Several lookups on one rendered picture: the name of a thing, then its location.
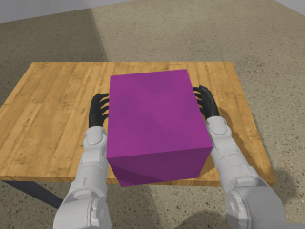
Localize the robot right upper arm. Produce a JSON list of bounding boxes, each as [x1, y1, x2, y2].
[[225, 186, 305, 229]]

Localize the left robot hand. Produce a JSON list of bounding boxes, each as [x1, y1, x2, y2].
[[89, 93, 110, 128]]

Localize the left robot forearm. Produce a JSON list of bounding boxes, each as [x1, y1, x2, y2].
[[52, 126, 109, 229]]

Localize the robot left upper arm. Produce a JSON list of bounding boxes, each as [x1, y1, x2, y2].
[[53, 197, 112, 229]]

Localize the right robot forearm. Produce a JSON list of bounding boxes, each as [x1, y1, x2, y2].
[[205, 115, 286, 219]]

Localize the carton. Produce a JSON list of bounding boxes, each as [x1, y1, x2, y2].
[[106, 69, 213, 187]]

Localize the table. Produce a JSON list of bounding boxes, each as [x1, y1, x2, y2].
[[0, 62, 277, 209]]

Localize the right robot hand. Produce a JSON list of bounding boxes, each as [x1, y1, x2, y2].
[[193, 85, 220, 120]]

